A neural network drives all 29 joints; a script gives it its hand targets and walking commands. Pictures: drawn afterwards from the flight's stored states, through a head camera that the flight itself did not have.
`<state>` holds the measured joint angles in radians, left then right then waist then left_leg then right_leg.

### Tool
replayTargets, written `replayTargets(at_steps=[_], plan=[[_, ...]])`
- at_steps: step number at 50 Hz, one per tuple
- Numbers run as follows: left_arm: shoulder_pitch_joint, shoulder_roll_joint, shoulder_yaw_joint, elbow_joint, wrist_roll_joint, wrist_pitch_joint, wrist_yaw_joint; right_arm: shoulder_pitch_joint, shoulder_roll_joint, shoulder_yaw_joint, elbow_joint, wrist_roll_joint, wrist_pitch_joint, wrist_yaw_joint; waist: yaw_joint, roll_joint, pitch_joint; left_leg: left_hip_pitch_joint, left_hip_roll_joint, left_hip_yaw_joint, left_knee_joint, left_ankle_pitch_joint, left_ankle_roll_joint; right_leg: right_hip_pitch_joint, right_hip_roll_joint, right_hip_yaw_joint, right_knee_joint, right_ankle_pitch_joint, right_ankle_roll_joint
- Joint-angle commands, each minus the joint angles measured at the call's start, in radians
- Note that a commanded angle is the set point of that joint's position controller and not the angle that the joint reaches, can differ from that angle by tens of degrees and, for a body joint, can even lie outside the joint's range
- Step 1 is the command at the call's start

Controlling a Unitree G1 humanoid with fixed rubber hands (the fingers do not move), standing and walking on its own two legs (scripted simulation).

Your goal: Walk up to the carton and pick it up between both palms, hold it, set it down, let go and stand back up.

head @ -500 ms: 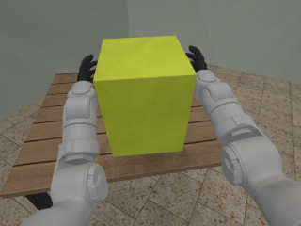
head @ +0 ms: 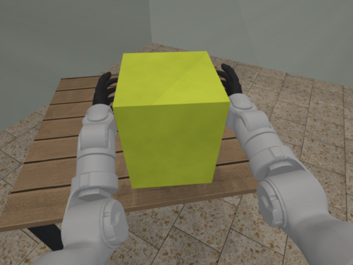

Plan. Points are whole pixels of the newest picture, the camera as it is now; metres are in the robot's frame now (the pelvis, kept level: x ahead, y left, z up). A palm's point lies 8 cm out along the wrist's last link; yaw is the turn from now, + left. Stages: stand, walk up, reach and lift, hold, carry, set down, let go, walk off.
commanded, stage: set down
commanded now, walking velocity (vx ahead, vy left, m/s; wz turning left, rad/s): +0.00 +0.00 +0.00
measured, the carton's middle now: (169, 120) +0.41 +0.02 +0.14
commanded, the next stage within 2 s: none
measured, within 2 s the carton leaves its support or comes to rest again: rests again in 1.66 s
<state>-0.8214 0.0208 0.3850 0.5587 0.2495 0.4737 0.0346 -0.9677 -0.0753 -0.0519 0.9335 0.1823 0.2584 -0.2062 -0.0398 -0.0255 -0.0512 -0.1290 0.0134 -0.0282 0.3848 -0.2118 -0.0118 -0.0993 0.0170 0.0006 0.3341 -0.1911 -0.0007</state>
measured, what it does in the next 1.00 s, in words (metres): stands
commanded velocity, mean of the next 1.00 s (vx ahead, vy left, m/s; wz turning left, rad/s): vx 0.00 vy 0.00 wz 0.00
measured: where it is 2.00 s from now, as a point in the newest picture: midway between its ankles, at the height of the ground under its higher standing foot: outside the picture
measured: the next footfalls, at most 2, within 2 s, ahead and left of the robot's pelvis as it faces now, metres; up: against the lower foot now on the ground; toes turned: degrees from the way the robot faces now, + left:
none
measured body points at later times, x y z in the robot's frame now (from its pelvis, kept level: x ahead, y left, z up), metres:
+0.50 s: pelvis +0.00 +0.00 +0.00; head -0.02 +0.01 +0.45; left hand +0.42 +0.17 +0.16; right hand +0.43 -0.13 +0.17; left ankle +0.00 +0.12 -0.75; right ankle +0.00 -0.12 -0.75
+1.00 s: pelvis +0.00 +0.00 +0.00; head -0.01 +0.01 +0.45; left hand +0.41 +0.17 +0.13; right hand +0.43 -0.13 +0.15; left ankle +0.00 +0.12 -0.75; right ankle +0.00 -0.12 -0.75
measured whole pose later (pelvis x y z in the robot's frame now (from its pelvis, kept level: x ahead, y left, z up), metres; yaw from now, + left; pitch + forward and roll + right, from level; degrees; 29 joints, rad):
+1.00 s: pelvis +0.00 +0.00 +0.00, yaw +0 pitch -2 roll +0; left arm -0.75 0.00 0.38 0.70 0.25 0.26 0.04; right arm -0.85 -0.01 -0.17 0.95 -0.01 0.10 -0.16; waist -0.01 -0.03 -0.01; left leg -0.13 0.01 -0.03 0.36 -0.20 -0.02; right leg -0.11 0.02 0.00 0.33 -0.19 0.00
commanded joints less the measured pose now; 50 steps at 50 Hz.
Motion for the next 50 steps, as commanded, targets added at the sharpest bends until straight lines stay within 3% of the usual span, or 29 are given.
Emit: replayTargets(at_steps=[1,4,6,7,11,19,24,29,35,40,43,47,50], plan=[[-0.722,-0.602,-0.414,-0.112,-0.112,-0.073,-0.103,-0.728,0.615,0.183,-0.299,0.018,-0.11,0.16,0.026,0.064,-0.497,0.275,-0.035,0.031,0.012,0.536,-0.067,0.168,0.052,-0.067,-0.058,0.385,0.048],[-0.722,-0.592,-0.379,-0.083,-0.091,-0.087,-0.102,-0.71,0.618,0.155,-0.256,-0.007,-0.116,0.173,0.042,0.059,-0.456,0.262,-0.034,0.039,-0.009,0.476,-0.063,0.143,0.05,-0.069,-0.072,0.309,0.044],[-0.718,-0.589,-0.37,-0.064,-0.085,-0.096,-0.104,-0.69,0.604,0.123,-0.231,-0.033,-0.121,0.179,0.033,0.061,-0.433,0.249,-0.033,0.041,-0.016,0.458,-0.062,0.132,0.048,-0.073,-0.071,0.294,0.045],[-0.699,-0.577,-0.347,-0.035,-0.074,-0.098,-0.11,-0.682,0.614,0.121,-0.219,-0.042,-0.122,0.181,0.042,0.041,-0.409,0.234,-0.034,0.048,-0.024,0.436,-0.056,0.143,0.046,-0.07,-0.071,0.294,0.048],[-0.697,-0.565,-0.295,0.014,-0.045,-0.118,-0.114,-0.673,0.604,0.079,-0.17,-0.071,-0.138,0.201,0.067,0.049,-0.378,0.211,-0.03,0.057,-0.049,0.385,-0.05,0.127,0.043,-0.069,-0.076,0.232,0.044],[-0.758,-0.58,-0.321,-0.032,-0.066,-0.197,-0.096,-0.703,0.67,0.116,-0.205,-0.1,-0.189,0.222,0.096,0.051,-0.518,0.204,-0.031,0.062,-0.023,0.465,-0.054,0.167,0.035,-0.057,-0.044,0.351,0.045],[-0.709,-0.578,-0.317,0.023,-0.059,-0.207,-0.101,-0.652,0.654,0.077,-0.185,-0.126,-0.201,0.222,0.078,0.043,-0.49,0.192,-0.028,0.068,-0.032,0.452,-0.055,0.166,0.032,-0.06,-0.046,0.371,0.046],[-0.629,-0.55,-0.268,0.062,-0.024,-0.207,-0.116,-0.585,0.636,0.053,-0.16,-0.163,-0.197,0.222,0.079,0.015,-0.429,0.143,-0.032,0.078,-0.054,0.426,-0.044,0.214,0.025,-0.054,-0.036,0.422,0.059],[-0.65,-0.573,-0.295,0.01,-0.037,-0.236,-0.116,-0.567,0.666,0.07,-0.167,-0.182,-0.218,0.224,0.077,0.036,-0.492,0.152,-0.031,0.08,-0.033,0.499,-0.057,0.217,0.024,-0.059,-0.02,0.473,0.052],[-0.647,-0.588,-0.32,-0.014,-0.049,-0.263,-0.107,-0.587,0.711,0.118,-0.218,-0.177,-0.242,0.226,0.094,0.033,-0.548,0.121,-0.034,0.083,-0.019,0.523,-0.056,0.242,0.02,-0.049,-0.003,0.537,0.055],[-0.668,-0.618,-0.354,-0.027,-0.056,-0.279,-0.097,-0.583,0.716,0.115,-0.213,-0.182,-0.255,0.228,0.085,0.058,-0.572,0.143,-0.028,0.077,-0.011,0.548,-0.068,0.205,0.024,-0.055,-0.007,0.512,0.048],[-0.642,-0.606,-0.331,0.01,-0.047,-0.281,-0.098,-0.558,0.701,0.086,-0.195,-0.205,-0.259,0.234,0.084,0.044,-0.533,0.147,-0.024,0.08,-0.021,0.514,-0.063,0.192,0.023,-0.059,-0.022,0.467,0.046],[-0.607,-0.583,-0.29,0.037,-0.021,-0.279,-0.105,-0.532,0.695,0.071,-0.167,-0.211,-0.255,0.239,0.101,0.038,-0.48,0.132,-0.024,0.09,-0.034,0.476,-0.057,0.194,0.021,-0.056,-0.026,0.434,0.048]])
